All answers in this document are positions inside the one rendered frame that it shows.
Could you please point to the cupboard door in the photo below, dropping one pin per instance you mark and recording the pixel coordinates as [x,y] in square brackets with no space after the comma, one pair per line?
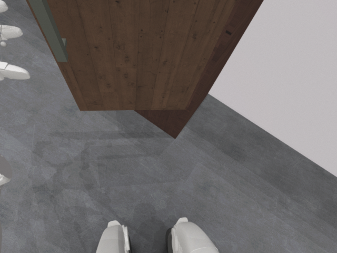
[136,54]

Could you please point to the left robot thigh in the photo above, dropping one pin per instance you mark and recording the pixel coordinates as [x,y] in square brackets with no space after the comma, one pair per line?
[114,240]

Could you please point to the robot right shin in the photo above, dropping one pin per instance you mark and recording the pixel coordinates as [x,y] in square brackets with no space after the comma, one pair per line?
[179,221]

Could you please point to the left robot upper arm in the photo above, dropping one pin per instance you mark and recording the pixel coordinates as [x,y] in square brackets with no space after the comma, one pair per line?
[5,176]

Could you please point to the handle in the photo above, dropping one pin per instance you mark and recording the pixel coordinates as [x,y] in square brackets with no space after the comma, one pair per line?
[48,25]

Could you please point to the left robot hand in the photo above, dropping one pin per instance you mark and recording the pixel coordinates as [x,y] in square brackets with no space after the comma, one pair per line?
[7,70]

